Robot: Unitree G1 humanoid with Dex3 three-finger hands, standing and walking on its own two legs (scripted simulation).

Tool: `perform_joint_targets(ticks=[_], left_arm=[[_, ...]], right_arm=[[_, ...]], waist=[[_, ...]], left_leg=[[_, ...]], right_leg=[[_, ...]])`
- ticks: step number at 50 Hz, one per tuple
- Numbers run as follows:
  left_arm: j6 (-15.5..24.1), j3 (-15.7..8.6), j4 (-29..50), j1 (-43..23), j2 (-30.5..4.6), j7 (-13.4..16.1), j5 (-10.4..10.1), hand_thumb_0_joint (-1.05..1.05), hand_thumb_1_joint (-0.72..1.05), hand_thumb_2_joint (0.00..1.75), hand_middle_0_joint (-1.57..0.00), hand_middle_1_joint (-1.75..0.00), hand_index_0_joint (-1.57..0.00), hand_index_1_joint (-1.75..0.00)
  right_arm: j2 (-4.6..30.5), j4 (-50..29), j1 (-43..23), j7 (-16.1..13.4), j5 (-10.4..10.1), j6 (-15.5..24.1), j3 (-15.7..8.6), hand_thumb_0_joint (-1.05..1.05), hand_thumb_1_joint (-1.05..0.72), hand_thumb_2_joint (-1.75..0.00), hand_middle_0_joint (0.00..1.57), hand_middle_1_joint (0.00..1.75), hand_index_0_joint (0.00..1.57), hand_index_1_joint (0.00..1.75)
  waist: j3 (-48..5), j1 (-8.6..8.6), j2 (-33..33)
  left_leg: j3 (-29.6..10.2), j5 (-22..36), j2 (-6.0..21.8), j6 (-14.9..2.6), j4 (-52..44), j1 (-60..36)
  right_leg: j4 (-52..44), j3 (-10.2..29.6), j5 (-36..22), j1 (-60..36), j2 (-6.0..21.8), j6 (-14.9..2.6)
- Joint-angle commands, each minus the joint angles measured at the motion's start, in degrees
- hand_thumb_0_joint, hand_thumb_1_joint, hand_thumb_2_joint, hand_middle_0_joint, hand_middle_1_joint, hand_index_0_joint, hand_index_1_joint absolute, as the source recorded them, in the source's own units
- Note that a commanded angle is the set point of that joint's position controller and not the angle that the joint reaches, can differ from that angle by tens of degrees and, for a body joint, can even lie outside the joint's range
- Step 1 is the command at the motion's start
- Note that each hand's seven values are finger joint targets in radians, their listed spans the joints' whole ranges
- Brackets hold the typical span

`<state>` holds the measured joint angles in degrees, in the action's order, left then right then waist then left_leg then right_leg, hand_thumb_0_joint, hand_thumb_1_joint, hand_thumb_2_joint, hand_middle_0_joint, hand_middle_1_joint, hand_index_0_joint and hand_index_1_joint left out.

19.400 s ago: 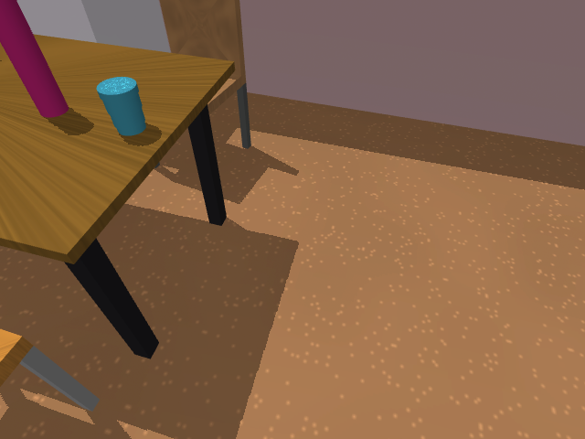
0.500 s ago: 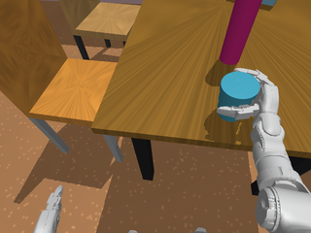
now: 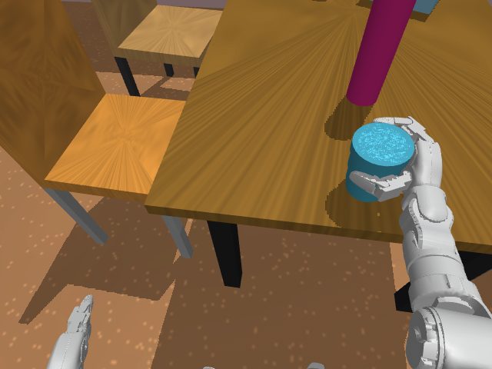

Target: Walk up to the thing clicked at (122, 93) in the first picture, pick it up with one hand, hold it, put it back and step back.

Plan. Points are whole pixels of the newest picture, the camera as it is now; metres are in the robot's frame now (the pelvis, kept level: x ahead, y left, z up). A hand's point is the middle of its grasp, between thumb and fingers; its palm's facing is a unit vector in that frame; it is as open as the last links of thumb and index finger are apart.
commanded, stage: settle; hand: right
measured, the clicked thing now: (373, 166) +0.46 -0.17 +0.06
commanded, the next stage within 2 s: lift in 0.62 s
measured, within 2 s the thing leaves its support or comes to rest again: leaves its support in 0.08 s
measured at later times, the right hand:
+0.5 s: hand (394, 141) +0.46 -0.19 +0.12, palm faces +0.12 +0.99 +0.00, open 11.6 cm
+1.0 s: hand (399, 127) +0.45 -0.18 +0.16, palm faces +0.12 +0.99 -0.01, open 11.6 cm
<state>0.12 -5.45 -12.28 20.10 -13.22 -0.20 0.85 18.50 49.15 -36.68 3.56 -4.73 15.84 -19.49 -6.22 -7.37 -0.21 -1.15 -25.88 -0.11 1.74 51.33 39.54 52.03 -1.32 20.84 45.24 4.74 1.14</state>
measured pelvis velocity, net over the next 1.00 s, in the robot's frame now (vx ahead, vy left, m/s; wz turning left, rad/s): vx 0.01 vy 0.00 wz -0.01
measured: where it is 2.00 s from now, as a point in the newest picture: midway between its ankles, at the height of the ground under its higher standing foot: outside the picture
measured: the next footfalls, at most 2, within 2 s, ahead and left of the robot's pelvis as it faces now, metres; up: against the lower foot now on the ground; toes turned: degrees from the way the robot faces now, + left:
none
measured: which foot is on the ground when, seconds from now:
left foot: down 0.00-1.00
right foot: down 0.00-1.00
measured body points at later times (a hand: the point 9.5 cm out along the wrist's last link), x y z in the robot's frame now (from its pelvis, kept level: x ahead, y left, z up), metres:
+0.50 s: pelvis +0.01 +0.00 +0.02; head +0.06 -0.01 +0.47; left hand +0.16 +0.26 -0.03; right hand +0.45 -0.24 +0.13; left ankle -0.01 +0.14 -0.69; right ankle +0.04 -0.13 -0.69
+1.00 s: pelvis +0.01 +0.00 +0.03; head +0.04 +0.00 +0.48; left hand +0.16 +0.26 -0.03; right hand +0.44 -0.23 +0.16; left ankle -0.01 +0.14 -0.69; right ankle +0.04 -0.13 -0.69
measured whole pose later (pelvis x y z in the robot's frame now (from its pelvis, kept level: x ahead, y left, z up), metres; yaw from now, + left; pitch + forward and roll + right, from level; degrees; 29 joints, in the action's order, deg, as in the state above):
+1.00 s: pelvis +0.01 +0.00 +0.03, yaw -1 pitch +7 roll +0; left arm 4.6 -3.1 -24.1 17.1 -12.3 3.1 -0.7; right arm 17.3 43.0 -36.4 3.3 -7.5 7.1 -15.7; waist -4.0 -4.2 0.6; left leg -1.4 -21.4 1.0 1.8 38.7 24.5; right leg 38.8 -2.3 16.3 29.6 3.5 1.1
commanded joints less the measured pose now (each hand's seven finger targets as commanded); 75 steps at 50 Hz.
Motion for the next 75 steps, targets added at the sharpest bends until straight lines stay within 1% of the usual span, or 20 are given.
perform_joint_targets(ticks=[1, 4, 5, 10, 17, 20, 23, 25, 28, 30, 34, 36, 40, 42, 46, 49, 57, 69, 71, 75], left_arm=[[3.36, -2.85, 10.16, -2.84, -7.95, 1.28, -0.56, 0.00, -0.55, 0.06, -0.05, -0.06, -0.05, -0.06], [3.63, -2.39, 8.86, -3.00, -7.77, 1.69, -0.58, 0.00, -0.55, 0.06, -0.05, -0.05, -0.05, -0.06], [3.85, -5.32, 8.42, -2.56, -10.46, 2.27, -0.60, 0.00, -0.54, 0.06, -0.05, -0.05, -0.05, -0.06], [4.43, -1.76, 5.04, -4.04, -7.12, 2.24, -0.54, 0.00, -0.55, 0.06, -0.05, -0.05, -0.05, -0.06], [5.07, -3.57, 0.02, -1.19, -9.22, 2.70, -0.89, 0.00, -0.55, 0.06, -0.05, -0.05, -0.05, -0.05], [6.19, -2.45, 5.30, -6.86, -8.23, 2.95, -1.15, 0.00, -0.55, 0.06, -0.05, -0.05, -0.04, -0.05], [5.83, -1.99, 1.08, -2.82, -8.18, 2.86, -1.21, 0.00, -0.55, 0.06, -0.05, -0.05, -0.04, -0.06], [6.63, -2.81, 4.38, -6.88, -8.64, 3.43, -1.28, 0.00, -0.55, 0.06, -0.05, -0.05, -0.04, -0.05], [6.09, -3.55, -2.29, -0.81, -8.81, 3.20, -1.29, 0.00, -0.55, 0.06, -0.05, -0.05, -0.04, -0.05], [6.94, -0.49, 2.76, -7.79, -6.22, 3.05, -1.33, 0.00, -0.55, 0.06, -0.05, -0.05, -0.04, -0.05], [6.71, -3.34, -2.90, -3.57, -8.41, 3.37, -1.44, 0.00, -0.54, 0.05, -0.05, -0.05, -0.04, -0.05], [7.32, -0.39, 0.99, -7.41, -6.68, 3.11, -1.20, 0.00, -0.55, 0.06, -0.04, -0.05, -0.04, -0.05], [7.15, -2.09, -2.60, -4.61, -8.16, 3.35, -1.54, 0.00, -0.53, 0.05, -0.04, -0.06, -0.05, -0.05], [7.82, -0.66, 2.21, -8.66, -7.41, 3.66, -1.43, 0.00, -0.53, 0.05, -0.04, -0.05, -0.05, -0.05], [7.20, -2.60, -3.18, -4.75, -8.38, 4.01, -1.86, 0.00, -0.53, 0.05, -0.04, -0.05, -0.05, -0.05], [7.17, 0.26, -4.08, -6.34, -4.75, 3.79, -1.89, 0.00, -0.53, 0.05, -0.04, -0.05, -0.04, -0.05], [6.18, -2.81, -5.60, -5.81, -7.46, 3.75, -2.36, 0.00, -0.52, 0.04, -0.04, -0.05, -0.04, -0.04], [6.70, -3.46, -4.27, -6.68, -8.60, 4.03, -3.01, 0.00, -0.52, 0.04, -0.03, -0.05, -0.04, -0.04], [7.11, -0.80, -5.91, -7.11, -5.71, 3.68, -3.02, 0.00, -0.52, 0.04, -0.03, -0.05, -0.04, -0.04], [8.04, -2.66, -4.57, -10.92, -8.54, 4.25, -3.01, 0.00, -0.53, 0.05, -0.03, -0.05, -0.04, -0.04]], right_arm=[[13.10, -17.36, -29.48, -0.82, -1.21, 4.00, -1.33, 0.00, 0.00, -1.21, 1.26, 1.37, 1.31, 1.37], [14.84, -21.13, -32.31, -1.31, -1.42, 3.79, -1.51, 0.00, 0.01, -1.22, 1.27, 1.38, 1.32, 1.38], [15.33, -18.77, -32.01, -1.47, -1.29, 3.48, -1.91, 0.00, -0.01, -1.21, 1.26, 1.37, 1.31, 1.37], [13.64, -15.89, -31.61, -1.18, -1.16, 2.83, -0.65, 0.00, 0.00, -1.21, 1.25, 1.36, 1.30, 1.36], [11.73, -9.94, -27.54, 0.67, -2.25, 0.16, 0.38, 0.00, -0.06, -1.27, 1.24, 1.40, 1.29, 1.40], [14.13, -17.94, -35.82, 0.43, -2.41, 1.22, -0.16, 0.00, -0.05, -1.30, 1.23, 1.42, 1.29, 1.42], [11.78, -8.68, -26.93, 0.92, -2.53, -0.58, 0.22, 0.00, -0.09, -1.31, 1.25, 1.43, 1.30, 1.43], [15.84, -21.77, -39.48, 0.24, -2.42, 1.40, -0.16, 0.00, -0.09, -1.31, 1.24, 1.42, 1.29, 1.42], [10.23, -10.38, -28.15, 0.47, -2.90, -1.28, 1.71, 0.00, -0.10, -1.33, 1.23, 1.43, 1.28, 1.43], [14.95, -19.85, -36.53, 0.05, -2.27, 0.40, 0.14, 0.00, -0.10, -1.31, 1.24, 1.43, 1.29, 1.43], [11.58, -10.77, -29.77, 0.32, -2.77, -1.44, 1.16, 0.00, -0.09, -1.33, 1.22, 1.43, 1.28, 1.43], [13.93, -20.79, -36.28, 0.33, -2.51, -0.39, 1.09, 0.00, -0.11, -1.35, 1.22, 1.45, 1.27, 1.45], [11.16, -12.34, -27.96, 0.44, -3.47, -2.40, 0.97, 0.00, -0.05, -1.30, 1.23, 1.42, 1.28, 1.42], [14.33, -22.96, -36.04, 0.14, -3.24, -1.02, 0.67, 0.00, -0.06, -1.30, 1.24, 1.43, 1.29, 1.43], [12.51, -18.63, -27.54, -0.20, -3.96, -3.43, 0.66, 0.00, -0.08, -1.29, 1.24, 1.42, 1.29, 1.42], [13.02, -28.08, -32.62, -1.00, -3.85, -3.48, 1.44, 0.00, -0.10, -1.29, 1.25, 1.42, 1.30, 1.42], [8.81, -33.80, -22.69, -0.55, -4.91, -11.08, 3.43, 0.00, -0.08, -1.29, 1.25, 1.43, 1.30, 1.43], [8.55, -46.99, -16.95, -0.70, -6.78, -21.19, 2.47, 0.00, -0.06, -1.28, 1.25, 1.42, 1.29, 1.42], [6.93, -51.65, -18.04, -0.47, -6.99, -22.24, 4.11, 0.00, -0.05, -1.29, 1.26, 1.43, 1.30, 1.43], [9.05, -50.38, -14.55, -0.79, -7.18, -25.15, 1.32, 0.00, -0.03, -1.29, 1.25, 1.44, 1.30, 1.44]], waist=[[-26.40, 0.71, 4.10], [-25.85, 1.00, 5.42], [-26.62, -0.35, 4.14], [-23.51, 0.67, 4.84], [-19.55, 0.85, 3.47], [-26.35, 1.19, 3.00], [-18.92, 1.52, 1.99], [-27.81, 1.25, 4.46], [-17.57, 0.75, 2.39], [-23.88, 2.18, 4.23], [-17.70, 0.92, 3.72], [-24.61, 2.06, 5.17], [-19.71, 2.19, 1.94], [-25.17, 2.72, 3.84], [-19.78, 3.34, 1.25], [-21.86, 4.62, 5.29], [-19.26, 4.90, 3.57], [-11.77, 5.44, 0.14], [-11.19, 6.09, 2.45], [-12.08, 6.27, -1.12]], left_leg=[[1.62, 21.00, -1.59, -0.94, -8.45, -7.84], [1.27, 21.43, -1.43, -0.86, -9.38, -8.30], [1.56, 21.42, -1.68, -0.93, -9.60, -8.02], [1.97, 22.10, -1.55, -1.08, -10.24, -8.48], [2.91, 20.14, -1.78, -1.44, -11.95, -7.82], [2.60, 23.12, -1.47, -1.14, -12.28, -11.48], [2.43, 21.42, -1.25, -1.03, -13.72, -11.20], [2.33, 23.83, -1.42, -1.22, -13.19, -11.95], [2.48, 22.36, -1.36, -1.10, -14.51, -11.05], [2.09, 23.96, -1.00, -1.05, -14.57, -13.65], [2.13, 20.68, -1.18, -1.21, -15.72, -11.49], [2.15, 23.86, -1.22, -1.18, -15.46, -13.99], [2.32, 23.29, -1.16, -0.96, -16.39, -14.68], [2.52, 23.65, -1.21, -1.13, -16.41, -16.43], [2.29, 26.44, -0.83, -0.51, -17.19, -17.73], [2.28, 26.13, -0.73, -1.01, -17.52, -18.08], [3.11, 29.63, -0.84, -0.70, -19.08, -19.37], [3.15, 19.80, -0.22, -0.60, -23.15, -20.85], [3.32, 19.73, -0.12, -0.78, -23.19, -20.88], [3.35, 20.25, -0.06, -0.47, -23.74, -22.06]], right_leg=[[-5.32, 0.36, -14.92, -23.06, -2.75, -2.16], [-6.09, 0.15, -15.15, -24.39, -2.89, -2.16], [-6.37, 0.35, -15.40, -26.30, -2.75, -2.10], [-7.74, 0.35, -17.22, -26.46, -2.77, -2.02], [-10.45, 0.97, -17.44, -28.07, -2.55, -1.58], [-10.34, 0.70, -19.28, -30.64, -2.62, -1.83], [-11.63, 0.28, -16.69, -27.96, -3.03, -1.89], [-11.30, 0.47, -21.12, -34.17, -2.59, -1.70], [-12.77, 0.22, -17.88, -29.90, -3.08, -1.78], [-12.41, -0.11, -19.52, -31.67, -3.00, -1.78], [-13.83, -0.17, -15.73, -30.55, -3.10, -1.58], [-13.52, 0.01, -19.84, -33.48, -2.89, -1.62], [-14.45, -0.19, -18.29, -31.56, -3.27, -1.79], [-14.74, -0.13, -19.61, -34.94, -3.00, -1.53], [-15.37, -0.71, -20.45, -33.22, -3.61, -1.95], [-15.89, -0.87, -21.73, -35.46, -3.49, -1.50], [-17.06, -0.74, -27.73, -39.66, -2.99, -1.59], [-22.17, -1.15, -14.79, -38.03, -3.83, -1.71], [-22.49, -1.09, -14.85, -38.53, -3.89, -1.55], [-22.70, -0.80, -15.49, -39.41, -3.96, -1.87]])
